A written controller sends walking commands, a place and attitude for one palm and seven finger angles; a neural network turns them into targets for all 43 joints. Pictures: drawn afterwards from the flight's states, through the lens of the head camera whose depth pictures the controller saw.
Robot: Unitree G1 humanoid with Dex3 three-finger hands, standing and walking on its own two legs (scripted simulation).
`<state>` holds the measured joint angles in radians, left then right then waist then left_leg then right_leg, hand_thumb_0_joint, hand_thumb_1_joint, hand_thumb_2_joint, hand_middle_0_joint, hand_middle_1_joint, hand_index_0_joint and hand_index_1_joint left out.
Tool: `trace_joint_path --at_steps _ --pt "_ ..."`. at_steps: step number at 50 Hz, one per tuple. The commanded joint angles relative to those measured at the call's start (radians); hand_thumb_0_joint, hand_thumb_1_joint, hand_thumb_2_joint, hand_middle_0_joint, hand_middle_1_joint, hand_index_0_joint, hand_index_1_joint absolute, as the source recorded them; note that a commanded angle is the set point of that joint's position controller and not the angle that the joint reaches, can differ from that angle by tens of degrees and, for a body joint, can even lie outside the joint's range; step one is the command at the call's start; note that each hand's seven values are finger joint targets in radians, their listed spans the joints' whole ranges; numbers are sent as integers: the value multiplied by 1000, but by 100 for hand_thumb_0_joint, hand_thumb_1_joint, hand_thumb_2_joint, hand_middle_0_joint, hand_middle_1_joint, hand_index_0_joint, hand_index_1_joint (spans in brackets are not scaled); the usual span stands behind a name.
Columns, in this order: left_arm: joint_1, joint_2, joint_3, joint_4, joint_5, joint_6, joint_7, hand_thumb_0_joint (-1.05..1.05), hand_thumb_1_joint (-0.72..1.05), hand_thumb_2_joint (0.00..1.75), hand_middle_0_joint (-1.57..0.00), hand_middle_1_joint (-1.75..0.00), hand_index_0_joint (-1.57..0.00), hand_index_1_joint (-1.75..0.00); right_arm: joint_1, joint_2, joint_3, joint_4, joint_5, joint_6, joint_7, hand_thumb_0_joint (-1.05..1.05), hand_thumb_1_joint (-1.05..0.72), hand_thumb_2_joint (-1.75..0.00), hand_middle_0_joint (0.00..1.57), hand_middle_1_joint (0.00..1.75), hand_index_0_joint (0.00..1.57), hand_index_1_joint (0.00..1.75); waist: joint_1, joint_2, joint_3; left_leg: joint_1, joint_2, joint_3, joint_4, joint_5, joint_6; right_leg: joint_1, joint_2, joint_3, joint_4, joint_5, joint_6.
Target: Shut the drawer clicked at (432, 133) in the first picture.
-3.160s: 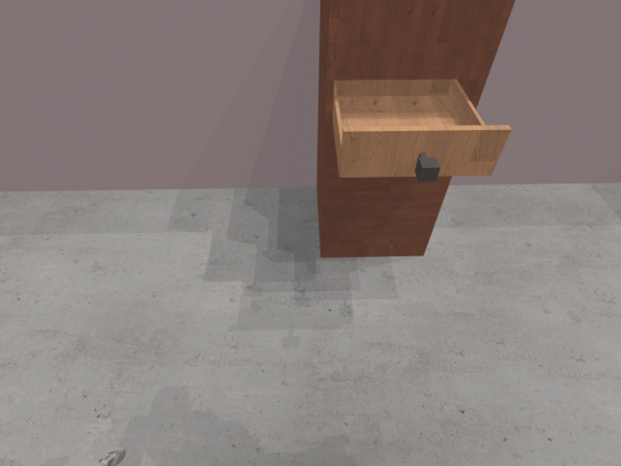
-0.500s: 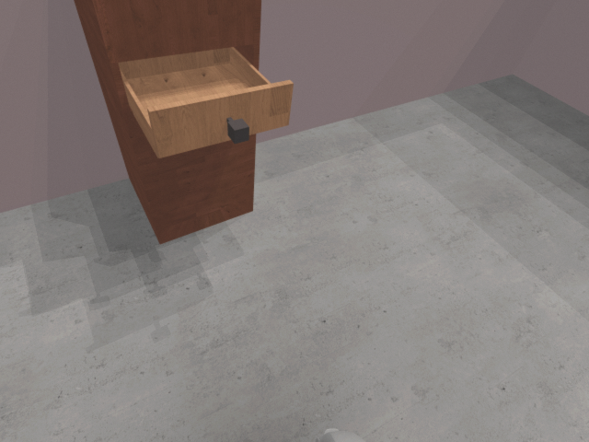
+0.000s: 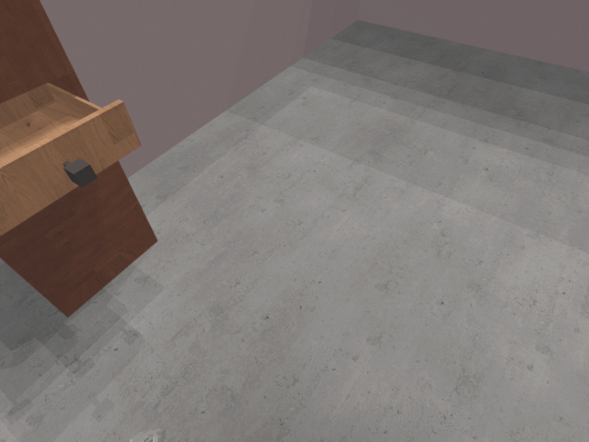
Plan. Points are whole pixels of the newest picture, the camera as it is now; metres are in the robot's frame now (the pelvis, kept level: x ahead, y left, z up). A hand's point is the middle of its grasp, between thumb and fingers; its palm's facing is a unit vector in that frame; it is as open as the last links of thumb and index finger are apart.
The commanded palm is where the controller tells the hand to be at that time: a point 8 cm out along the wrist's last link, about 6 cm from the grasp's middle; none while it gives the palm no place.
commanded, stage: walk to a spot facing it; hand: left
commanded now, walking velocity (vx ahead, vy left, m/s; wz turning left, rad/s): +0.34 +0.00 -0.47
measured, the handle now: (75, 169) +0.69 +0.52 -0.06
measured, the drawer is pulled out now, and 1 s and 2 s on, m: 0.24 0.24 0.24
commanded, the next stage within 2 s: turn to face it in 1.10 s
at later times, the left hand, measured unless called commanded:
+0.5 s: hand (158, 392) +0.24 +0.25 -0.18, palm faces -0.17 -0.97 -0.16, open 7.4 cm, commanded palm none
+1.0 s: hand (289, 224) +0.61 +0.03 -0.17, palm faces -0.55 -0.82 -0.15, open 7.4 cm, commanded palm none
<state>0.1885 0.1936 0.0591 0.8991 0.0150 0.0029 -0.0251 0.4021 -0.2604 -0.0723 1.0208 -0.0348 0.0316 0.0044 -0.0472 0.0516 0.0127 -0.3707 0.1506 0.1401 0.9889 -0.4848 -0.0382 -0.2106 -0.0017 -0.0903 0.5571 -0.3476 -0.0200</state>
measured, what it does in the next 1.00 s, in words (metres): walks ahead, turning right: left foot, then right foot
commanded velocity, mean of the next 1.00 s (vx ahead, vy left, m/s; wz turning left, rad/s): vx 0.33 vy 0.00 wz -0.52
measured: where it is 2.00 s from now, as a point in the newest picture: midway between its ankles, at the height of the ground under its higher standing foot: (340, 338)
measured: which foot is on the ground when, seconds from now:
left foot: up 0.00-0.32, down 0.34-0.98, up 1.00-1.00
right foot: down 0.00-0.34, up 0.36-0.96, down 0.98-1.00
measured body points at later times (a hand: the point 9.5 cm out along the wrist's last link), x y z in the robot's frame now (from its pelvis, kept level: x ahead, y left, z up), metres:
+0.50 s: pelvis +0.21 +0.06 +0.00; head +0.23 +0.09 +0.45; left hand +0.25 +0.30 -0.17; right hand +0.24 -0.19 -0.12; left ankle +0.27 +0.12 -0.73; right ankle +0.10 -0.07 -0.62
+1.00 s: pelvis +0.40 -0.04 -0.02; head +0.44 -0.06 +0.43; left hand +0.64 +0.07 -0.16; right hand +0.19 -0.15 -0.16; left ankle +0.29 +0.13 -0.68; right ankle +0.45 -0.15 -0.73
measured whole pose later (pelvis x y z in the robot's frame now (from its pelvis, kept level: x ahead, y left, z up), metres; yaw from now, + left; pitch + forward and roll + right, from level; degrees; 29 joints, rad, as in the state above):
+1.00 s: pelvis +0.40 -0.04 -0.02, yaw -32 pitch +0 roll +0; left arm 0.09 0.18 0.07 0.90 0.03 -0.03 -0.05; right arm 0.52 -0.12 -0.04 1.09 -0.02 -0.04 0.00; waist -0.05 -0.01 0.09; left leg -0.08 0.19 0.34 0.93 -0.51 -0.05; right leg -0.47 0.00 -0.18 0.66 -0.16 -0.12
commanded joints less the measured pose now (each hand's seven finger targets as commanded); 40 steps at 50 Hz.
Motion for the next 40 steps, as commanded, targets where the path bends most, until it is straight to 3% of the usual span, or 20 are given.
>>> trace_joint_path --at_steps 1,3,4,9,12,14,15,16,17,18,19,20,21,22,24,26,29,31,35,40 --pt "132 183 42 -5 -3 -36 31 0 90 90 -20 -30 -20 -30 -202 -81 -17 -169 -1 -59 9 0 -90 -90 20 30 20 30 80 -175 113 -381 28 -97 152 155 -26 128 -282 387 -372 6 -160" --pt "127 171 36 0 2 -52 29 0 90 90 -20 -30 -20 -30 -165 -50 -17 -152 0 -56 12 0 -90 -90 20 30 20 30 48 -165 125 -327 10 -73 96 202 -45 89 -236 302 -362 192 -149" --pt "149 169 34 7 3 -59 28 0 90 90 -20 -30 -20 -30 -173 -43 -17 -157 2 -54 13 0 -90 -90 20 30 20 30 51 -175 128 -320 3 -66 74 218 -51 81 -226 294 -359 252 -150" --pt "196 180 37 41 8 -70 34 0 90 90 -20 -30 -20 -30 -262 -24 -11 -201 8 -67 22 0 -90 -90 20 30 20 30 69 -190 106 -316 -24 -62 -74 277 -43 135 -209 305 -339 294 -157" --pt "198 183 37 56 14 -68 40 0 90 90 -20 -30 -20 -30 -308 -10 -4 -224 15 -82 25 0 -90 -90 20 30 20 30 77 -202 100 -176 -50 -56 -237 253 -19 102 -212 319 -297 340 -135" --pt "172 198 44 55 12 -66 39 0 90 90 -20 -30 -20 -30 -233 -23 -8 -206 15 -94 16 0 -90 -90 20 30 20 30 35 -205 63 18 -103 -21 -350 248 -2 62 -189 302 -203 462 -119" --pt "158 198 49 58 7 -66 38 0 90 90 -20 -30 -20 -30 -111 -43 -15 -164 12 -100 4 0 -90 -90 20 30 20 30 -21 -179 5 199 -128 -12 -424 302 4 15 -144 271 -64 526 -94" --pt "174 162 49 59 1 -66 33 0 90 90 -20 -30 -20 -30 46 -111 -31 -116 5 -104 -12 0 -90 -90 20 30 20 30 -76 -90 -99 436 -61 -71 -456 303 19 -72 -91 245 162 462 -64" --pt "217 87 44 45 -11 -56 22 0 90 90 -20 -30 -20 -30 177 -255 -66 -88 -8 -110 -21 0 -90 -90 20 30 20 30 -114 259 -228 619 265 -479 -544 212 99 -276 57 106 518 -46 -4" --pt "209 82 38 24 -9 -56 20 0 90 90 -20 -30 -20 -30 190 -257 -51 -85 2 -101 -23 0 -90 -90 20 30 20 30 -87 296 -224 553 375 -708 -731 78 153 -377 68 168 745 -224 -8" --pt "190 96 44 23 -3 -54 19 0 90 90 -20 -30 -20 -30 65 -212 -38 -112 5 -94 -20 0 -90 -90 20 30 20 30 -46 185 -108 397 381 -666 -789 -120 176 -402 -16 186 815 -163 -24" --pt "143 88 44 32 4 -48 14 0 90 90 -20 -30 -20 -30 -26 -131 -24 -125 7 -102 -22 0 -90 -90 20 30 20 30 -22 130 -16 265 326 -568 -822 -154 135 -423 -47 166 840 -52 -19" --pt "134 81 47 42 13 -40 2 0 90 90 -20 -30 -20 -30 -90 -77 -6 -132 6 -109 -23 0 -90 -90 20 30 20 30 17 93 60 156 271 -451 -826 -92 100 -407 -81 157 825 33 -13" --pt "164 67 44 55 16 -30 -9 0 90 90 -20 -30 -20 -30 -125 -40 5 -128 9 -118 -25 0 -90 -90 20 30 20 30 50 92 71 113 239 -324 -814 -3 80 -376 -103 137 795 76 -4" --pt "213 27 43 73 19 -3 -9 0 90 90 -20 -30 -20 -30 -110 -6 10 -103 14 -129 -29 0 -90 -90 20 30 20 30 83 119 64 89 176 -165 -803 181 42 -354 -90 129 769 146 12" --pt "205 24 47 67 18 12 -10 0 90 90 -20 -30 -20 -30 -87 -1 7 -90 20 -135 -32 0 -90 -90 20 30 20 30 86 100 52 114 168 -98 -816 224 55 -395 -96 124 755 193 24" --pt "140 19 51 38 23 21 -14 0 90 90 -20 -30 -20 -30 -43 5 -3 -79 21 -141 -33 0 -90 -90 20 30 20 30 77 11 75 188 182 -54 -837 276 80 -509 -113 117 725 256 42" --pt "86 19 50 16 23 22 -18 0 90 90 -20 -30 -20 -30 -12 -2 -4 -67 23 -142 -33 0 -90 -90 20 30 20 30 63 -5 88 262 188 -30 -836 312 97 -582 -125 101 674 270 51" --pt "-33 9 38 -22 24 16 -25 0 90 90 -20 -30 -20 -30 72 -2 3 -31 21 -141 -36 0 -90 -90 20 30 20 30 26 21 99 386 190 28 -799 527 105 -630 -127 43 510 276 53" --pt "-193 -8 20 -73 15 1 -32 0 90 90 -20 -30 -20 -30 137 -18 4 1 6 -127 -34 0 -90 -90 20 30 20 30 -24 36 140 459 205 113 -755 685 139 -565 -94 -43 246 206 23"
